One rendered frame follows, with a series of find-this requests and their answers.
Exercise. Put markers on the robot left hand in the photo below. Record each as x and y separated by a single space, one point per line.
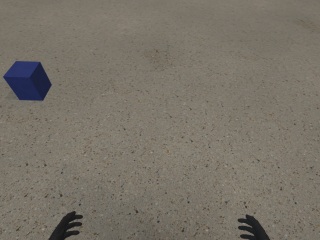
60 233

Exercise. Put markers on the carton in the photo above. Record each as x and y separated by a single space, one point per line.
28 80

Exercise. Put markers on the robot right hand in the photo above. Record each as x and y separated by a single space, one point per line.
256 229

